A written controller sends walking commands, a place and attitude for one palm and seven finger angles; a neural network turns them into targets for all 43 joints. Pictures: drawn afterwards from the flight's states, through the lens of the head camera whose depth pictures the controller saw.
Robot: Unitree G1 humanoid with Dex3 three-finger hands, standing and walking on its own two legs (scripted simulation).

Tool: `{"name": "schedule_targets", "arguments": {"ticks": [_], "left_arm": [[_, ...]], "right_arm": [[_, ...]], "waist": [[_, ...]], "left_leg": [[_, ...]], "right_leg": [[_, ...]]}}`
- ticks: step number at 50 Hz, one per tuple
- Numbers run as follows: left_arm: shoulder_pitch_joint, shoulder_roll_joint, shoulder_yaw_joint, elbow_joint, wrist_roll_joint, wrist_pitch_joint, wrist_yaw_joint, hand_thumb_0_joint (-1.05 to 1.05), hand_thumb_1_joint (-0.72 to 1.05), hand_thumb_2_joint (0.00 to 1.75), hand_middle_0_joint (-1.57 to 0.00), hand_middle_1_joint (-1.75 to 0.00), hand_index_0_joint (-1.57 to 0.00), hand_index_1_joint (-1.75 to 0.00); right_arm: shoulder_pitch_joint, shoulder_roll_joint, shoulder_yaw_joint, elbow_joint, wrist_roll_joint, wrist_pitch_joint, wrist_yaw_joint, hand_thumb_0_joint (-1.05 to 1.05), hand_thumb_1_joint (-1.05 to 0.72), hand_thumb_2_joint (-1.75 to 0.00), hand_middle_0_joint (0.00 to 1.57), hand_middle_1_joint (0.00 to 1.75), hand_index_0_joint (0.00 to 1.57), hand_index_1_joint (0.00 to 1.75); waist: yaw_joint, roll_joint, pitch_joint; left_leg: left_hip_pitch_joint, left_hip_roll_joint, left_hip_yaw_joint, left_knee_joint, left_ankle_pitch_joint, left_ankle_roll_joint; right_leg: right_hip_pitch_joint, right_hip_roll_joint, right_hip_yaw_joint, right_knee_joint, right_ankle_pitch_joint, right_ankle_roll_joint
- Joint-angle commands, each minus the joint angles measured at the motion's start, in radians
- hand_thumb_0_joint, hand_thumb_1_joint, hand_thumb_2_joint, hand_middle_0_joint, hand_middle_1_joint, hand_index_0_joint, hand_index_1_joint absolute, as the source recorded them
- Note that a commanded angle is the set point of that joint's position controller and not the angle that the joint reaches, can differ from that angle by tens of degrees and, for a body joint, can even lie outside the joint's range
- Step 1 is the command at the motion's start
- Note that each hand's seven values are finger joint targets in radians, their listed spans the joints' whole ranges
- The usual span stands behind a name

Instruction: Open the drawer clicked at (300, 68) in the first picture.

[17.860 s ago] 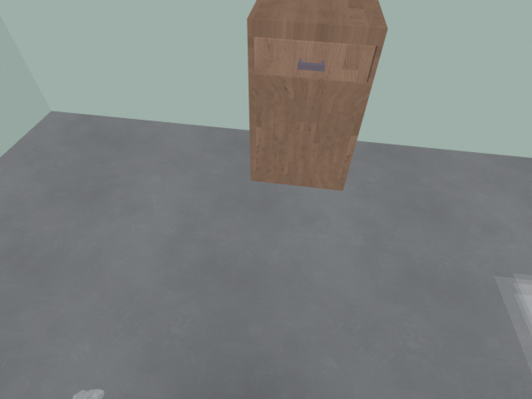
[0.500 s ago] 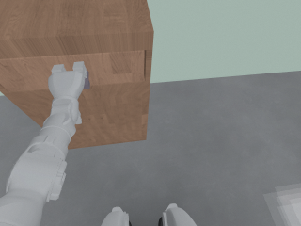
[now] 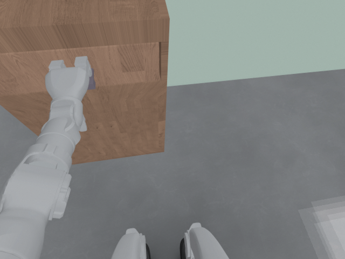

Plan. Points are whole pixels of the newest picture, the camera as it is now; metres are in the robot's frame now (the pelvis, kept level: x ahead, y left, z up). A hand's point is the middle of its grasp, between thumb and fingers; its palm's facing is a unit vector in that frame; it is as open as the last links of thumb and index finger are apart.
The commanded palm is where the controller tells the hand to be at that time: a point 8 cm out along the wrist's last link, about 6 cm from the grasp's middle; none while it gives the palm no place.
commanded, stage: lift the fingers back up to retry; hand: left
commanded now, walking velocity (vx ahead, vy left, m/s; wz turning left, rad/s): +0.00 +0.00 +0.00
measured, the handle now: (74, 79) +0.57 +0.22 +0.00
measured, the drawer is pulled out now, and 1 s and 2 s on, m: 0.00 0.00 0.00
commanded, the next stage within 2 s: re-aim the fingers above the handle in 0.86 s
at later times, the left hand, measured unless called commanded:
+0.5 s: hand (75, 90) +0.51 +0.20 +0.03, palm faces -0.03 -0.03 -1.00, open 13.9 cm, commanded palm +0.49 +0.20 +0.10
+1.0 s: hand (70, 87) +0.50 +0.20 +0.06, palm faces -0.04 -0.04 -1.00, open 13.8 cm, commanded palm +0.49 +0.20 +0.12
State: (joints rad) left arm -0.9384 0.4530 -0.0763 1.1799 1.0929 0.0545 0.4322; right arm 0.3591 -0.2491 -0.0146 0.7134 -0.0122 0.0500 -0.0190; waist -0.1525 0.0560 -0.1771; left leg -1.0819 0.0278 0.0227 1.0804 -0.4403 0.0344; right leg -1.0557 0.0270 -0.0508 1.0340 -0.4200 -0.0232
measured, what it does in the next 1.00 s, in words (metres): rises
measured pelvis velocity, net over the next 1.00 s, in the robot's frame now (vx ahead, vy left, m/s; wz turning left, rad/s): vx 0.06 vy -0.01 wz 0.01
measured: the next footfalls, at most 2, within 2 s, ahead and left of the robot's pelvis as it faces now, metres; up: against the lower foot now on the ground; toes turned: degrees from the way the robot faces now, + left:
none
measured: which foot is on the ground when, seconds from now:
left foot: down 0.00-1.00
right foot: down 0.00-1.00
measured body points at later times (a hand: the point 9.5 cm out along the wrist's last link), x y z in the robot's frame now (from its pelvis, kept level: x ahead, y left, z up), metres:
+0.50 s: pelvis +0.03 +0.00 +0.03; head +0.14 +0.00 +0.47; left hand +0.51 +0.20 +0.09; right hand +0.03 -0.26 -0.10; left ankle +0.03 +0.10 -0.66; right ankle +0.03 -0.11 -0.66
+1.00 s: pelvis +0.06 -0.01 +0.05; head +0.15 -0.01 +0.49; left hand +0.50 +0.20 +0.11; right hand +0.11 -0.28 -0.08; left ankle +0.03 +0.10 -0.66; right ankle +0.03 -0.11 -0.66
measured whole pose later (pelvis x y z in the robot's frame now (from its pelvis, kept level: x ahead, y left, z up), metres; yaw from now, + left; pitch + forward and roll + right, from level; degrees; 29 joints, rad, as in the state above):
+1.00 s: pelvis +0.06 -0.01 +0.05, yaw +1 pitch +18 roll -1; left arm -0.67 0.37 -0.08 0.95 1.08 0.00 0.39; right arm 0.30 -0.25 -0.07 0.71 0.00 0.10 -0.01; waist -0.07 0.05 -0.15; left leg -0.68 0.02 0.03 0.77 -0.40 0.02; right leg -0.66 0.03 -0.03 0.74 -0.39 -0.03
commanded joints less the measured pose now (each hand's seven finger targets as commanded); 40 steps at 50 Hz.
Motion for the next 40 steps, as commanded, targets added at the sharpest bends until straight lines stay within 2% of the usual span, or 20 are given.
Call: {"name": "schedule_targets", "arguments": {"ticks": [1,4,8,12,14,17,18,22,23,24,27,28,29,30,33,34,36,38,39,40], "left_arm": [[-0.273,0.148,0.006,-0.072,0.02,0.016,-0.017,0.0,-0.5,0.3,-0.3,-1.2,-0.3,-1.2],[-0.248,0.164,0.026,-0.072,0.016,0.019,-0.014,0.0,-0.5,0.3,-0.3,-1.2,-0.3,-1.2],[-0.314,0.19,0.04,-0.179,0.007,0.014,-0.003,0.0,-0.5,0.3,-0.3,-1.2,-0.3,-1.2],[-0.359,0.176,0.034,-0.226,-0.004,0.006,0.006,0.0,-0.5,0.3,-0.3,-1.2,-0.3,-1.2],[-0.357,0.205,0.062,-0.251,-0.002,-0.005,0.016,0.0,-0.5,0.3,-0.3,-1.2,-0.3,-1.2],[-0.347,0.203,0.072,-0.276,-0.01,-0.02,0.022,0.0,-0.5,0.3,-0.3,-1.2,-0.3,-1.2],[-0.36,0.177,0.049,-0.285,-0.005,-0.026,0.027,0.0,-0.5,0.3,-0.3,-1.2,-0.3,-1.2],[-0.341,0.162,0.055,-0.31,-0.005,-0.02,0.043,0.0,-0.5,0.3,-0.3,-1.2,-0.3,-1.2],[-0.333,0.147,0.046,-0.31,-0.007,-0.016,0.046,0.0,-0.5,0.3,-0.3,-1.2,-0.3,-1.2],[-0.308,0.183,0.078,-0.29,-0.008,-0.006,0.044,0.0,-0.5,0.3,-0.3,-1.2,-0.3,-1.2],[-0.293,0.172,0.067,-0.302,-0.014,0.016,0.03,0.0,-0.5,0.3,-0.3,-1.2,-0.3,-1.2],[-0.266,0.156,0.055,-0.291,-0.014,0.023,0.023,0.0,-0.5,0.3,-0.3,-1.2,-0.3,-1.2],[-0.261,0.175,0.066,-0.289,-0.014,0.027,0.013,0.0,-0.5,0.3,-0.3,-1.2,-0.3,-1.2],[-0.261,0.143,0.04,-0.313,-0.018,0.025,0.003,0.0,-0.5,0.3,-0.3,-1.2,-0.3,-1.2],[-0.219,0.112,0.028,-0.36,-0.035,0.008,-0.031,0.0,-0.5,0.3,-0.3,-1.2,-0.3,-1.2],[-0.204,0.139,0.046,-0.362,-0.033,0.003,-0.04,0.0,-0.5,0.3,-0.3,-1.2,-0.3,-1.2],[-0.154,0.114,0.032,-0.314,-0.025,0.001,-0.049,0.0,-0.5,0.3,-0.3,-1.2,-0.3,-1.2],[-0.154,0.105,0.023,-0.334,-0.027,-0.014,-0.052,0.0,-0.5,0.3,-0.3,-1.2,-0.3,-1.2],[-0.129,0.146,0.061,-0.322,-0.023,-0.017,-0.051,0.0,-0.5,0.3,-0.3,-1.2,-0.3,-1.2],[-0.156,0.146,0.053,-0.345,-0.017,-0.026,-0.047,0.0,-0.5,0.3,-0.3,-1.2,-0.3,-1.2]], "right_arm": [[0.15,-0.163,-0.064,-0.053,-0.006,-0.018,-0.016,0.0,-0.9,-0.9,0.2,0.3,0.2,0.3],[0.15,-0.164,-0.065,-0.049,-0.006,-0.016,-0.013,0.0,-0.9,-0.9,0.2,0.3,0.2,0.3],[0.15,-0.161,-0.07,-0.053,-0.003,-0.015,-0.016,0.0,-0.9,-0.9,0.2,0.3,0.2,0.3],[0.146,-0.156,-0.072,-0.046,-0.002,-0.017,-0.02,0.0,-0.9,-0.9,0.2,0.3,0.2,0.3],[0.152,-0.158,-0.075,-0.039,-0.003,-0.018,-0.022,0.0,-0.9,-0.9,0.2,0.3,0.2,0.3],[0.146,-0.155,-0.078,-0.036,-0.005,-0.015,-0.022,0.0,-0.9,-0.9,0.2,0.3,0.2,0.3],[0.148,-0.153,-0.081,-0.035,-0.004,-0.017,-0.023,0.0,-0.9,-0.9,0.2,0.3,0.2,0.3],[0.137,-0.151,-0.086,-0.03,-0.007,-0.01,-0.015,0.0,-0.9,-0.9,0.2,0.3,0.2,0.3],[0.145,-0.15,-0.089,-0.029,-0.006,-0.008,-0.013,0.0,-0.9,-0.9,0.2,0.3,0.2,0.3],[0.142,-0.154,-0.089,-0.022,-0.005,-0.001,-0.011,0.0,-0.9,-0.9,0.2,0.3,0.2,0.3],[0.128,-0.153,-0.087,-0.033,-0.003,0.012,-0.008,0.0,-0.9,-0.9,0.2,0.3,0.2,0.3],[0.125,-0.149,-0.089,-0.035,0.001,0.016,-0.008,0.0,-0.9,-0.9,0.2,0.3,0.2,0.3],[0.123,-0.152,-0.088,-0.033,0.004,0.021,-0.009,0.0,-0.9,-0.9,0.2,0.3,0.2,0.3],[0.119,-0.149,-0.089,-0.043,0.004,0.021,-0.009,0.0,-0.9,-0.9,0.2,0.3,0.2,0.3],[0.113,-0.142,-0.097,-0.055,0.008,0.027,-0.011,0.0,-0.9,-0.9,0.2,0.3,0.2,0.3],[0.107,-0.146,-0.096,-0.052,0.011,0.031,-0.013,0.0,-0.9,-0.9,0.2,0.3,0.2,0.3],[0.102,-0.147,-0.095,-0.052,0.013,0.036,-0.013,0.0,-0.9,-0.9,0.2,0.3,0.2,0.3],[0.094,-0.145,-0.094,-0.06,0.012,0.038,-0.012,0.0,-0.9,-0.9,0.2,0.3,0.2,0.3],[0.093,-0.148,-0.093,-0.06,0.013,0.041,-0.013,0.0,-0.9,-0.9,0.2,0.3,0.2,0.3],[0.087,-0.148,-0.094,-0.062,0.011,0.042,-0.015,0.0,-0.9,-0.9,0.2,0.3,0.2,0.3]], "waist": [[-0.029,-0.008,-0.36],[-0.014,-0.009,-0.368],[-0.007,0.042,-0.437],[-0.014,0.037,-0.426],[-0.002,0.053,-0.45],[0.002,0.041,-0.444],[-0.009,0.038,-0.435],[0.014,0.08,-0.435],[0.008,0.059,-0.445],[0.019,0.037,-0.429],[0.029,0.038,-0.43],[0.029,0.034,-0.419],[0.032,0.014,-0.389],[0.031,0.016,-0.408],[0.037,0.006,-0.419],[0.041,0.007,-0.389],[0.038,-0.045,-0.326],[0.045,-0.032,-0.339],[0.057,-0.046,-0.331],[0.047,-0.041,-0.334]], "left_leg": [[0.282,-0.031,-0.034,-0.129,0.162,0.018],[0.29,-0.03,-0.033,-0.132,0.169,0.016],[0.382,-0.027,-0.041,-0.167,0.201,0.013],[0.438,-0.023,-0.048,-0.2,0.225,0.012],[0.482,-0.022,-0.047,-0.212,0.268,0.011],[0.509,-0.025,-0.044,-0.227,0.319,0.009],[0.523,-0.024,-0.045,-0.233,0.326,0.01],[0.594,-0.025,-0.041,-0.256,0.416,0.001],[0.61,-0.023,-0.041,-0.259,0.442,0.002],[0.599,-0.025,-0.035,-0.263,0.454,0.003],[0.607,-0.031,-0.023,-0.289,0.493,0.002],[0.617,-0.031,-0.016,-0.295,0.504,0.004],[0.613,-0.029,-0.017,-0.304,0.508,0.004],[0.626,-0.032,-0.012,-0.311,0.527,0.006],[0.686,-0.029,-0.009,-0.321,0.607,0.008],[0.686,-0.029,-0.01,-0.33,0.601,0.007],[0.645,-0.033,-0.003,-0.34,0.575,0.01],[0.646,-0.037,0.005,-0.345,0.572,0.01],[0.633,-0.039,0.007,-0.345,0.565,0.01],[0.63,-0.041,0.009,-0.345,0.564,0.011]], "right_leg": [[0.167,0.03,0.019,-0.155,0.128,-0.005],[0.179,0.031,0.02,-0.156,0.133,-0.006],[0.223,0.032,0.021,-0.18,0.15,-0.007],[0.25,0.036,0.017,-0.213,0.163,-0.007],[0.277,0.036,0.018,-0.222,0.196,-0.008],[0.325,0.036,0.02,-0.244,0.246,-0.008],[0.317,0.037,0.02,-0.252,0.251,-0.006],[0.347,0.04,0.012,-0.267,0.303,-0.015],[0.364,0.04,0.011,-0.273,0.328,-0.011],[0.389,0.04,0.014,-0.277,0.353,-0.01],[0.462,0.037,0.018,-0.296,0.416,-0.012],[0.474,0.037,0.02,-0.308,0.43,-0.009],[0.483,0.037,0.019,-0.313,0.439,-0.009],[0.509,0.036,0.023,-0.322,0.463,-0.007],[0.552,0.034,0.025,-0.341,0.525,-0.004],[0.549,0.035,0.024,-0.347,0.52,-0.005],[0.555,0.033,0.024,-0.356,0.528,-0.005],[0.576,0.029,0.031,-0.358,0.543,-0.005],[0.588,0.028,0.033,-0.356,0.553,-0.007],[0.59,0.026,0.038,-0.356,0.562,-0.005]]}}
